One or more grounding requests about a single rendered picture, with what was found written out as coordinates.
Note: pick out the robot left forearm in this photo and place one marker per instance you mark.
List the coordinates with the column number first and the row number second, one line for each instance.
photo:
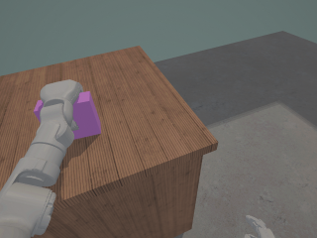
column 41, row 164

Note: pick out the sponge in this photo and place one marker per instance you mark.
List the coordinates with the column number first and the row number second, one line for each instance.
column 84, row 114

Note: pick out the table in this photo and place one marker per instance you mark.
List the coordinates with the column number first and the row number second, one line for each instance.
column 137, row 179

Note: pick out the left robot upper arm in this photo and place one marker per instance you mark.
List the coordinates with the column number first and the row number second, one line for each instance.
column 26, row 210

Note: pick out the robot left hand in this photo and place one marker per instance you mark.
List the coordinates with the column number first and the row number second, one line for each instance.
column 67, row 89

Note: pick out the robot right hand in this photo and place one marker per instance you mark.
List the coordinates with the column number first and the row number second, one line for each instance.
column 259, row 227

